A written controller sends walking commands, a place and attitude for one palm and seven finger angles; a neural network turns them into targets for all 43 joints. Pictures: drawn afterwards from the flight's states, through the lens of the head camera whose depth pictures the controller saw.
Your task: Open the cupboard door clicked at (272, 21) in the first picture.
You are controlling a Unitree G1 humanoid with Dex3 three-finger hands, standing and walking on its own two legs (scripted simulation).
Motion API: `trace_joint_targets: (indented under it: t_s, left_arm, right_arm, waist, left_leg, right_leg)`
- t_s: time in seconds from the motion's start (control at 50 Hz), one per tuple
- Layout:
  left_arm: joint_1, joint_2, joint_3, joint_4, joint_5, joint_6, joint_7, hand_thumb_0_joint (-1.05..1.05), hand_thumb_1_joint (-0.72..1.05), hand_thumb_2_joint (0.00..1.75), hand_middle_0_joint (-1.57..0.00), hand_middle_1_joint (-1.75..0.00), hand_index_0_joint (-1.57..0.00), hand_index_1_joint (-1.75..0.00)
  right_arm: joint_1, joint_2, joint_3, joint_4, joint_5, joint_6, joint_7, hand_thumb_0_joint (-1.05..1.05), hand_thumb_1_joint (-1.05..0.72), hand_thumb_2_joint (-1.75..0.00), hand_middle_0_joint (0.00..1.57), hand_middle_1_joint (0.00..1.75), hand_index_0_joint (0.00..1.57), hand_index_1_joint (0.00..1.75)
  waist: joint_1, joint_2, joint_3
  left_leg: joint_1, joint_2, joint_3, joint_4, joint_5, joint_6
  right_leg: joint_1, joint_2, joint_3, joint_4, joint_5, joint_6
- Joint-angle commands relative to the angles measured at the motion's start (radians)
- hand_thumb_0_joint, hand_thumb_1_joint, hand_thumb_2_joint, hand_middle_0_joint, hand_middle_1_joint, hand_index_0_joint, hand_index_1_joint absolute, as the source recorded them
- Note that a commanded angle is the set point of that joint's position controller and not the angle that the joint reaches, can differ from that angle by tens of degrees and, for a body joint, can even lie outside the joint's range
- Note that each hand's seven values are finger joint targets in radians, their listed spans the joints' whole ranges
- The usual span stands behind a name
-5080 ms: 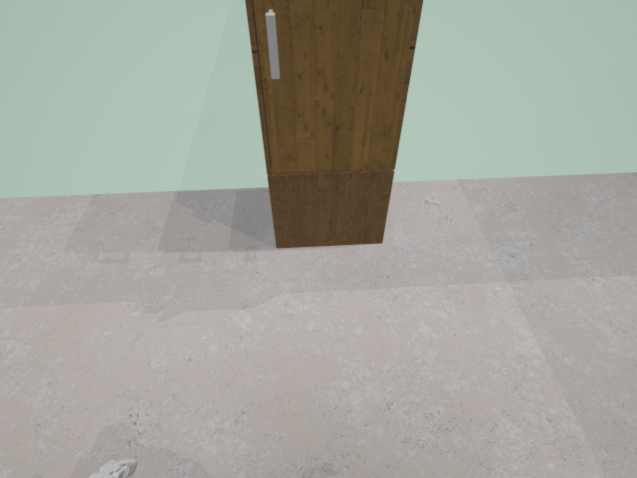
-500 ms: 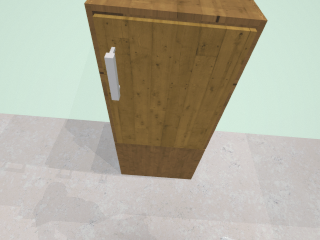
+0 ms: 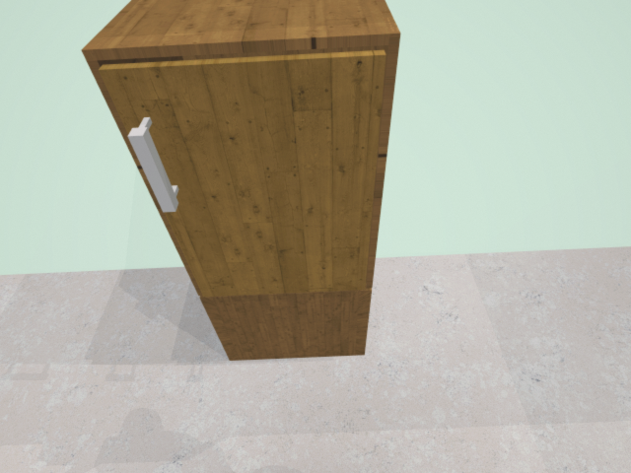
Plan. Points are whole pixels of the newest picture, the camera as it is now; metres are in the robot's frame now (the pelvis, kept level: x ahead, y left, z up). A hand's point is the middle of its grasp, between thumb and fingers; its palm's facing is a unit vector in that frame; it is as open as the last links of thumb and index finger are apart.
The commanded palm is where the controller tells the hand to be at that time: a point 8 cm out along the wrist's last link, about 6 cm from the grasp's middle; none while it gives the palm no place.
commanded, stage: come to a stop and stand still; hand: left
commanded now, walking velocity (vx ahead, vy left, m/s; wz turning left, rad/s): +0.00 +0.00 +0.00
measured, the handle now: (158, 165) +0.57 +0.29 +0.09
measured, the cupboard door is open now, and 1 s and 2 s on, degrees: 0 0 0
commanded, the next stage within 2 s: look again from close up in 0.36 s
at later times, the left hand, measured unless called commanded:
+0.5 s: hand out of the picture -0.04 +0.15 -0.17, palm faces +0.05 -0.98 -0.18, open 7.4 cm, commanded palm none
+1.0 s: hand out of the picture +0.00 +0.19 -0.17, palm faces +0.02 -0.97 -0.22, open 7.3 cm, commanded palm none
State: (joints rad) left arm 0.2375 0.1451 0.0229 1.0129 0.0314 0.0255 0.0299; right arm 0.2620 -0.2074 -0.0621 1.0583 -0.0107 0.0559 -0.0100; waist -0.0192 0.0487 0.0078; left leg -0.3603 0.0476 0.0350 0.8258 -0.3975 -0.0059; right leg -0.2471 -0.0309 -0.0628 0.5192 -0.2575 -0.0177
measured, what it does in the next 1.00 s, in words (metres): steps on the spot: left foot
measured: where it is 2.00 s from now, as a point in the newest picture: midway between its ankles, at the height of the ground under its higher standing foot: outside the picture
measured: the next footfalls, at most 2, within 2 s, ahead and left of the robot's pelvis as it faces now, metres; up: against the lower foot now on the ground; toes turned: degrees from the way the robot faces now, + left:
left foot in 0.10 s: +0.01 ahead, +0.12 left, +0.00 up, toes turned +4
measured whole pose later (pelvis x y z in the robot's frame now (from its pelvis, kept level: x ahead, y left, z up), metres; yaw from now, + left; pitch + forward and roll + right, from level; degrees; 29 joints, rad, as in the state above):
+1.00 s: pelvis -0.01 +0.02 +0.00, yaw +0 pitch -1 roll +1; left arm 0.28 0.14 -0.01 1.10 0.01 -0.02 0.04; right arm 0.34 -0.13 0.03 1.10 -0.01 -0.03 -0.02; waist 0.00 0.03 0.02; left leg -0.14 -0.01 0.07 0.44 -0.28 0.02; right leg -0.24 -0.05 -0.05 0.49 -0.23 0.01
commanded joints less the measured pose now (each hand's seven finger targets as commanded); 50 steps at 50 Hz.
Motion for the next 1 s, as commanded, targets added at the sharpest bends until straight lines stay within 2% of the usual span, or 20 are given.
trace_joint_targets:
  t_s: [0.0,0.04,0.08,0.1,0.12,0.14,0.18,0.26,0.32,0.42,0.44,0.46,0.48,0.5,0.54,0.6,0.62,0.68,0.72,0.98]
  left_arm:
    - [0.018,0.163,0.035,-0.032,-0.010,-0.025,0.005,0.00,0.90,0.90,-0.20,-0.30,-0.20,-0.30]
    - [0.026,0.147,0.031,-0.013,-0.022,-0.025,0.007,0.00,0.90,0.90,-0.20,-0.30,-0.20,-0.30]
    - [0.062,0.096,0.017,0.005,-0.035,-0.026,0.001,0.00,0.90,0.90,-0.20,-0.30,-0.20,-0.30]
    - [0.065,0.092,0.016,0.010,-0.031,-0.025,-0.001,0.00,0.90,0.90,-0.20,-0.30,-0.20,-0.30]
    - [0.058,0.094,0.014,0.024,-0.031,-0.031,-0.002,0.00,0.90,0.90,-0.20,-0.30,-0.20,-0.30]
    - [0.048,0.097,0.014,0.041,-0.029,-0.030,0.001,0.00,0.90,0.90,-0.20,-0.30,-0.20,-0.30]
    - [0.056,0.102,0.011,0.057,-0.030,-0.032,0.000,0.00,0.90,0.90,-0.20,-0.30,-0.20,-0.30]
    - [0.061,0.094,0.003,0.083,-0.026,-0.029,0.000,0.00,0.90,0.90,-0.20,-0.30,-0.20,-0.30]
    - [0.070,0.090,0.001,0.091,-0.023,-0.027,0.001,0.00,0.90,0.90,-0.20,-0.30,-0.20,-0.30]
    - [0.094,0.082,0.000,0.098,-0.022,-0.031,0.003,0.00,0.90,0.90,-0.20,-0.30,-0.20,-0.30]
    - [0.191,0.112,-0.006,0.120,-0.009,-0.061,0.044,0.00,0.90,0.90,-0.20,-0.30,-0.20,-0.30]
    - [0.156,0.161,0.002,0.079,-0.011,-0.075,0.036,0.00,0.90,0.90,-0.20,-0.30,-0.20,-0.30]
    - [0.115,0.147,0.003,0.065,-0.011,-0.076,0.027,0.00,0.90,0.90,-0.20,-0.30,-0.20,-0.30]
    - [0.092,0.147,0.004,0.059,-0.011,-0.077,0.022,0.00,0.90,0.90,-0.20,-0.30,-0.20,-0.30]
    - [0.091,0.104,-0.003,0.052,-0.016,-0.072,0.015,0.00,0.90,0.90,-0.20,-0.30,-0.20,-0.30]
    - [0.106,0.081,-0.012,0.060,-0.016,-0.060,0.006,0.00,0.90,0.90,-0.20,-0.30,-0.20,-0.30]
    - [0.112,0.075,-0.015,0.064,-0.017,-0.060,0.005,0.00,0.90,0.90,-0.20,-0.30,-0.20,-0.30]
    - [0.123,0.068,-0.018,0.072,-0.019,-0.058,0.004,0.00,0.90,0.90,-0.20,-0.30,-0.20,-0.30]
    - [0.121,0.067,-0.017,0.068,-0.018,-0.055,0.004,0.00,0.90,0.90,-0.20,-0.30,-0.20,-0.30]
    - [0.104,0.083,-0.012,0.068,-0.021,-0.056,0.004,0.00,0.90,0.90,-0.20,-0.30,-0.20,-0.30]
  right_arm:
    - [0.018,-0.005,0.010,-0.031,-0.001,-0.035,-0.008,0.00,-0.90,-0.90,0.20,0.30,0.20,0.30]
    - [0.078,0.007,0.020,0.002,0.000,-0.050,-0.015,0.00,-0.90,-0.90,0.20,0.30,0.20,0.30]
    - [0.062,-0.046,0.025,0.010,-0.006,-0.072,-0.024,0.00,-0.90,-0.90,0.20,0.30,0.20,0.30]
    - [0.035,-0.059,0.022,0.006,-0.005,-0.072,-0.025,0.00,-0.90,-0.90,0.20,0.30,0.20,0.30]
    - [0.036,-0.049,0.028,0.020,-0.006,-0.076,-0.029,0.00,-0.90,-0.90,0.20,0.30,0.20,0.30]
    - [0.038,-0.032,0.030,0.035,-0.003,-0.078,-0.029,0.00,-0.90,-0.90,0.20,0.30,0.20,0.30]
    - [0.052,-0.019,0.034,0.046,-0.001,-0.075,-0.031,0.00,-0.90,-0.90,0.20,0.30,0.20,0.30]
    - [0.068,0.000,0.036,0.060,0.000,-0.062,-0.031,0.00,-0.90,-0.90,0.20,0.30,0.20,0.30]
    - [0.086,0.004,0.037,0.065,-0.001,-0.056,-0.029,0.00,-0.90,-0.90,0.20,0.30,0.20,0.30]
    - [0.108,0.008,0.039,0.069,-0.002,-0.056,-0.028,0.00,-0.90,-0.90,0.20,0.30,0.20,0.30]
    - [-0.019,-0.047,0.038,0.000,0.002,-0.076,-0.012,0.00,-0.90,-0.90,0.20,0.30,0.20,0.30]
    - [0.059,0.018,0.042,-0.031,0.003,-0.064,-0.009,0.00,-0.90,-0.90,0.20,0.30,0.20,0.30]
    - [0.087,0.018,0.041,-0.018,0.000,-0.067,-0.008,0.00,-0.90,-0.90,0.20,0.30,0.20,0.30]
    - [0.127,0.025,0.045,-0.011,-0.005,-0.069,-0.003,0.00,-0.90,-0.90,0.20,0.30,0.20,0.30]
    - [0.144,0.010,0.050,-0.017,-0.008,-0.080,-0.005,0.00,-0.90,-0.90,0.20,0.30,0.20,0.30]
    - [0.114,-0.002,0.053,-0.033,-0.007,-0.086,-0.011,0.00,-0.90,-0.90,0.20,0.30,0.20,0.30]
    - [0.116,-0.010,0.057,-0.036,-0.006,-0.089,-0.012,0.00,-0.90,-0.90,0.20,0.30,0.20,0.30]
    - [0.122,-0.023,0.059,-0.032,-0.004,-0.094,-0.015,0.00,-0.90,-0.90,0.20,0.30,0.20,0.30]
    - [0.126,-0.025,0.062,-0.023,-0.005,-0.097,-0.016,0.00,-0.90,-0.90,0.20,0.30,0.20,0.30]
    - [0.129,-0.019,0.066,0.022,-0.004,-0.100,-0.020,0.00,-0.90,-0.90,0.20,0.30,0.20,0.30]
  waist:
    - [0.026,-0.186,0.030]
    - [0.011,-0.105,-0.005]
    - [0.046,0.044,-0.026]
    - [0.059,0.022,-0.028]
    - [0.053,0.009,-0.035]
    - [0.048,0.054,-0.036]
    - [0.044,0.033,-0.023]
    - [0.032,-0.031,0.079]
    - [0.026,-0.070,0.116]
    - [0.018,-0.096,0.099]
    - [0.070,-0.086,0.129]
    - [0.002,-0.098,-0.005]
    - [-0.008,-0.051,0.007]
    - [-0.024,-0.023,-0.016]
    - [-0.018,0.002,0.001]
    - [0.007,0.016,0.094]
    - [0.012,-0.012,0.100]
    - [0.019,-0.055,0.108]
    - [0.024,-0.032,0.121]
    - [0.024,-0.074,0.066]
  left_leg:
    - [0.057,0.006,0.006,-0.203,0.023,-0.010]
    - [0.186,0.009,-0.022,-0.418,0.181,-0.003]
    - [0.183,0.128,-0.154,-0.486,0.353,0.045]
    - [0.145,0.147,-0.153,-0.496,0.315,0.053]
    - [0.139,0.122,-0.131,-0.479,0.347,0.047]
    - [0.145,0.106,-0.106,-0.483,0.369,0.038]
    - [0.151,0.089,-0.075,-0.485,0.335,0.025]
    - [0.135,0.069,-0.059,-0.511,0.176,0.018]
    - [0.136,0.057,-0.049,-0.517,0.125,0.020]
    - [0.168,0.045,-0.037,-0.503,0.139,0.023]
    - [0.071,0.045,0.008,-0.290,0.127,-0.013]
    - [0.111,0.003,-0.023,-0.262,0.022,-0.007]
    - [0.153,0.008,-0.019,-0.294,0.050,0.002]
    - [0.191,0.011,-0.011,-0.317,0.112,0.010]
    - [0.146,0.034,-0.056,-0.386,0.147,0.026]
    - [0.046,0.053,-0.094,-0.472,0.101,0.041]
    - [0.031,0.058,-0.106,-0.488,0.108,0.044]
    - [0.030,0.056,-0.107,-0.509,0.108,0.047]
    - [0.020,0.060,-0.112,-0.531,0.111,0.050]
    - [0.105,0.049,-0.076,-0.505,0.218,0.045]
  right_leg:
    - [0.007,-0.187,0.169,-0.219,0.090,-0.121]
    - [-0.005,-0.160,0.154,-0.151,0.104,-0.076]
    - [0.023,-0.067,0.092,-0.109,0.119,-0.010]
    - [0.075,-0.060,0.078,-0.123,0.107,0.002]
    - [0.105,-0.064,0.075,-0.120,0.180,0.004]
    - [0.125,-0.072,0.065,-0.109,0.206,0.002]
    - [0.139,-0.076,0.078,-0.133,0.220,-0.003]
    - [0.066,-0.078,0.096,-0.198,0.086,-0.003]
    - [0.023,-0.077,0.110,-0.232,-0.004,0.000]
    - [0.000,-0.081,0.123,-0.252,-0.046,0.002]
    - [0.024,-0.138,0.168,-0.193,0.337,0.031]
    - [0.044,-0.201,0.236,-0.226,0.167,-0.030]
    - [-0.026,-0.182,0.212,-0.246,-0.060,-0.064]
    - [-0.056,-0.151,0.164,-0.224,-0.127,-0.066]
    - [-0.048,-0.090,0.118,-0.154,-0.109,-0.043]
    - [-0.019,-0.063,0.095,-0.120,-0.061,-0.028]
    - [0.002,-0.056,0.090,-0.106,-0.027,-0.024]
    - [0.025,-0.059,0.088,-0.103,0.009,-0.019]
    - [0.036,-0.058,0.078,-0.092,0.033,-0.017]
    - [0.071,-0.076,0.088,-0.098,0.125,-0.014]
